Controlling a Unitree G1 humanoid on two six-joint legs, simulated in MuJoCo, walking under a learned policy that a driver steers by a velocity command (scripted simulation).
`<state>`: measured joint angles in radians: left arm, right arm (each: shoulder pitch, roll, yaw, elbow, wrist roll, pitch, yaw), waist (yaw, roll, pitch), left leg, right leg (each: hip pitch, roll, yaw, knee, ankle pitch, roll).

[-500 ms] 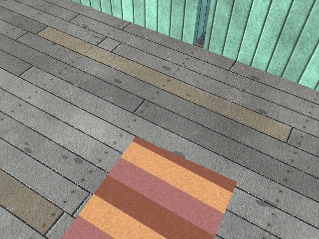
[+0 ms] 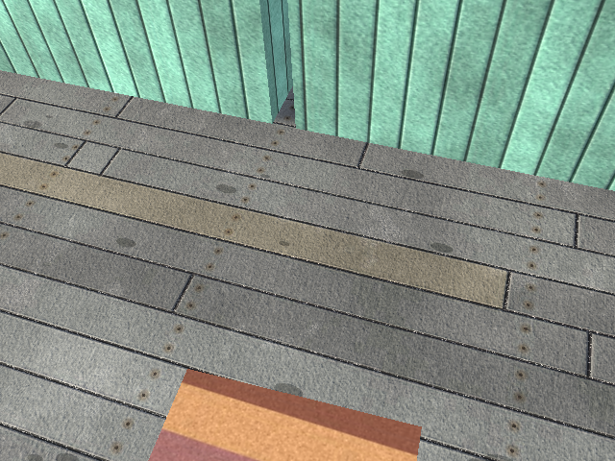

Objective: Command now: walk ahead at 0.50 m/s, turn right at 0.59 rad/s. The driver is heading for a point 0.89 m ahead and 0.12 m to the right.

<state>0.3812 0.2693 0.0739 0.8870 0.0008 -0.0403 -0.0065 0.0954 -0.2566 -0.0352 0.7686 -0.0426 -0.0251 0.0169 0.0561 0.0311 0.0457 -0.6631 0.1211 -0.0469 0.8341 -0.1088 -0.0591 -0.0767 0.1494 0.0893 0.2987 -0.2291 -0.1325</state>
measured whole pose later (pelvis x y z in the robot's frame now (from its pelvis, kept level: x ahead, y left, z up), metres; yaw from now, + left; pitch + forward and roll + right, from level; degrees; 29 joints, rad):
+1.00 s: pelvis +0.49 -0.12 +0.00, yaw -26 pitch +0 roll +0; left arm 0.34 0.24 0.04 0.87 0.02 -0.07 -0.01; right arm 0.25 -0.27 -0.05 0.83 -0.02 -0.01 0.04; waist 0.01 0.04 0.03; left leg -0.64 0.09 -0.03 1.01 -0.16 0.01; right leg -0.05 0.10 -0.08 0.24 -0.20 -0.12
